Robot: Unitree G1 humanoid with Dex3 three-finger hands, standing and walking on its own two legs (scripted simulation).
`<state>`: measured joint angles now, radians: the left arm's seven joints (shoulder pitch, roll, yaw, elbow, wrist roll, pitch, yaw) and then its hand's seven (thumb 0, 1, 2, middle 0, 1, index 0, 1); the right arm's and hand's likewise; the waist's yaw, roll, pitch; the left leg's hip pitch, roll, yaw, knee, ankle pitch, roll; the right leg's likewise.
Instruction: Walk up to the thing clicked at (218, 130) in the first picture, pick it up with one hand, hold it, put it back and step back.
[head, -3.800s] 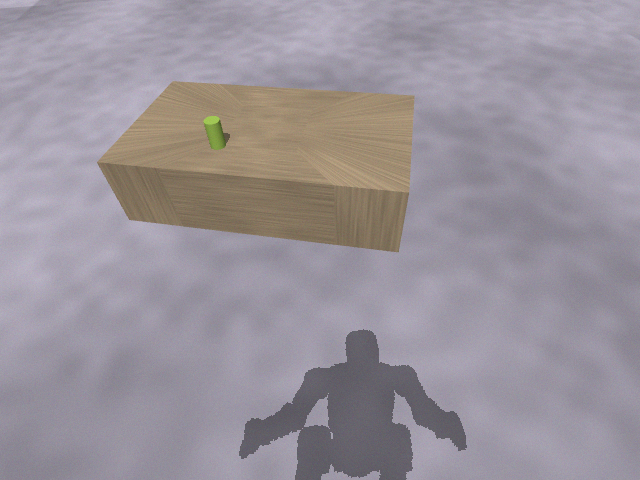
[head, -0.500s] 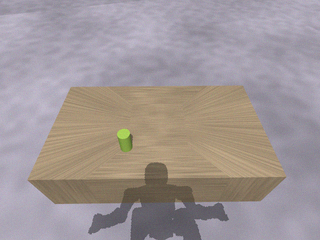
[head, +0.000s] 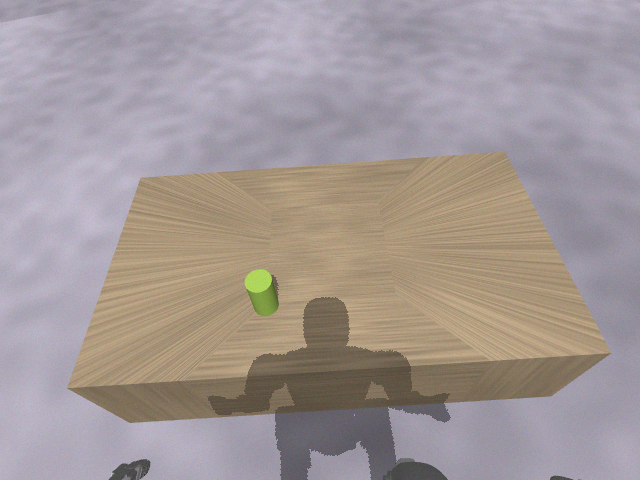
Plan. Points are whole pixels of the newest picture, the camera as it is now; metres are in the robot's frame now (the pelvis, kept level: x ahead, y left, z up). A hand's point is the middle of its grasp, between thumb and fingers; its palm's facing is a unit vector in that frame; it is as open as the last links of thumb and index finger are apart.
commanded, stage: walk up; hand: left
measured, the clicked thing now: (262, 293) +0.57 +0.18 -0.36
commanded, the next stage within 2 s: stand in 1.04 s
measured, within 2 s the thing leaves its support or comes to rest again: neither
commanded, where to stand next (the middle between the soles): +0.09 -0.03 m, yaw +0 degrees
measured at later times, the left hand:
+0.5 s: hand out of the picture +0.09 +0.25 -0.13, palm faces +0.00 -0.95 -0.32, open 7.3 cm
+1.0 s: hand out of the picture +0.11 +0.24 -0.12, palm faces +0.01 -0.95 -0.31, open 7.3 cm
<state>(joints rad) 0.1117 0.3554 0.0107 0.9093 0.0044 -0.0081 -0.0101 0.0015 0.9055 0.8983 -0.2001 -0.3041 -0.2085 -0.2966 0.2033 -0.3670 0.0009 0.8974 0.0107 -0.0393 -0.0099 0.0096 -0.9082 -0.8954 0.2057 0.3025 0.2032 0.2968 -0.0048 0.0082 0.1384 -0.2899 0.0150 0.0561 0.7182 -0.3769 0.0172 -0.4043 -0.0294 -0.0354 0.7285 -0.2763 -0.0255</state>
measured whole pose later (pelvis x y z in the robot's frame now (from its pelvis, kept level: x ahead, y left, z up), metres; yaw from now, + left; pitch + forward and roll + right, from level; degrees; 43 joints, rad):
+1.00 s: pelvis +0.02 -0.01 +0.03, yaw +0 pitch -2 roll +1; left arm 0.07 0.33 0.04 1.13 0.01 0.02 -0.03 0.00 0.91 0.90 -0.20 -0.30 -0.21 -0.30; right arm 0.11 -0.36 0.00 1.13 -0.02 -0.04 -0.01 0.01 -0.91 -0.90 0.20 0.30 0.20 0.30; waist 0.01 0.00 0.06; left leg -0.09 0.03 0.05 0.34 -0.21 -0.02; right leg -0.21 0.00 -0.05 0.36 -0.12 -0.03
